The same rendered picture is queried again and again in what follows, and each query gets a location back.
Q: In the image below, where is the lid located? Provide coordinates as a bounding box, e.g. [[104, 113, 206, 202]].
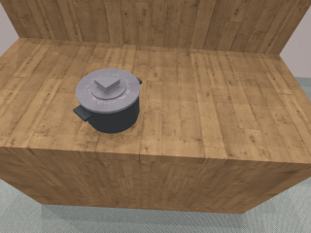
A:
[[75, 68, 141, 114]]

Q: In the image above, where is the pot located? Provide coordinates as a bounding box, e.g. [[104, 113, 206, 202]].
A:
[[73, 78, 142, 134]]

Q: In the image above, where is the table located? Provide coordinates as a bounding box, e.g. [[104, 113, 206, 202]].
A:
[[0, 0, 311, 215]]

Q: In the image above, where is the knob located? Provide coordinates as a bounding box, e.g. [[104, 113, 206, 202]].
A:
[[94, 72, 121, 92]]

